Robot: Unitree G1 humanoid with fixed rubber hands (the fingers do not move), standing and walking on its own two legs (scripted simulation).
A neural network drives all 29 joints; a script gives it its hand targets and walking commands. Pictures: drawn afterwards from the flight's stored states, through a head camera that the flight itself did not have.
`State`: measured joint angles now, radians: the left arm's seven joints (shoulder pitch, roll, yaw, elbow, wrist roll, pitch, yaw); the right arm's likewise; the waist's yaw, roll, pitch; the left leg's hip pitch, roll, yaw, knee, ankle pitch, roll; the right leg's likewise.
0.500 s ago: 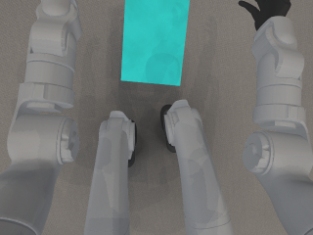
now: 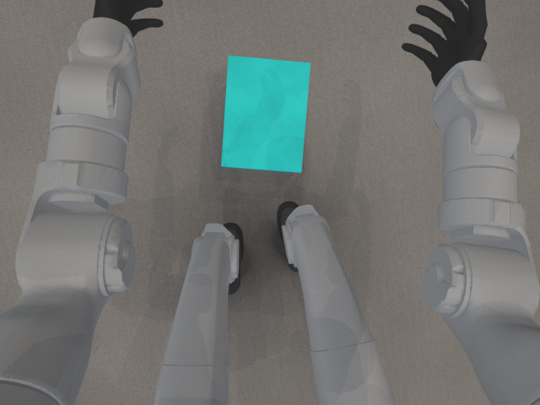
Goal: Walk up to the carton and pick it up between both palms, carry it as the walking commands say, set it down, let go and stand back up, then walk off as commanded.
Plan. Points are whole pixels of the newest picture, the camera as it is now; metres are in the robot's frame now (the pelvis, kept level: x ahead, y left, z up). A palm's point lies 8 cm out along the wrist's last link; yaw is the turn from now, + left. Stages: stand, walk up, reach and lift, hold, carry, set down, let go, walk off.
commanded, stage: set down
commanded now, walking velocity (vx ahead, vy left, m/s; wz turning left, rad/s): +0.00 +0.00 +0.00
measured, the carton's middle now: (265, 120) +0.50 -0.05 -0.56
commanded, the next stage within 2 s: let go in 0.06 s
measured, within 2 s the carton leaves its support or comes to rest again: neither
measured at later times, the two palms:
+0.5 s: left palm (70, 111) +0.45 +0.16 -0.04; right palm (501, 117) +0.39 -0.28 -0.03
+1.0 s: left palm out of the picture +0.28 +0.22 +0.05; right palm out of the picture +0.26 -0.24 +0.07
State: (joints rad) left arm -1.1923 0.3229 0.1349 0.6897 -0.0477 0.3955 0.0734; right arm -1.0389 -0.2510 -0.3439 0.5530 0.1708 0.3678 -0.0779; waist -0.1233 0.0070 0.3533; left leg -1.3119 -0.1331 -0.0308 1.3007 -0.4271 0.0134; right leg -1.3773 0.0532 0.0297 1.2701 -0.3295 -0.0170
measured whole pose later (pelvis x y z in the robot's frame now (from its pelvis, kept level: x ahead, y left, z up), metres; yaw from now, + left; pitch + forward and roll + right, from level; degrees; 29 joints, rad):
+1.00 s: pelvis +0.10 +0.00 +0.14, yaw -1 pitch +4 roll +0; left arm 0.17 0.17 0.04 0.53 0.02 0.06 -0.01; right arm 0.22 -0.18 -0.09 0.46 0.02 0.06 0.11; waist -0.02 -0.02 0.00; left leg -0.30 -0.08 -0.07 0.53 -0.29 0.04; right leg -0.37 0.05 0.04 0.54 -0.23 -0.03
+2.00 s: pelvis +0.13 -0.01 +0.14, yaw -2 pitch +1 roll +0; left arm 0.18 0.25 0.08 0.67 0.02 0.01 -0.02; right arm 0.23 -0.28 -0.09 0.61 0.02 0.00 -0.02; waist 0.00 0.02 -0.05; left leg -0.20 -0.05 -0.07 0.52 -0.33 0.02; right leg -0.27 0.08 0.04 0.52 -0.26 -0.06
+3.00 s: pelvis +0.10 -0.02 +0.14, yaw -2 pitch -1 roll +1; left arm 0.18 0.26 0.07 0.79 0.02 -0.02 -0.01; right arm 0.23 -0.30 -0.09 0.75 0.02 -0.03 -0.02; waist 0.00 0.00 -0.08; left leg -0.20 -0.05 -0.07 0.51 -0.30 0.01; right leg -0.28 0.08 0.04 0.52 -0.23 -0.06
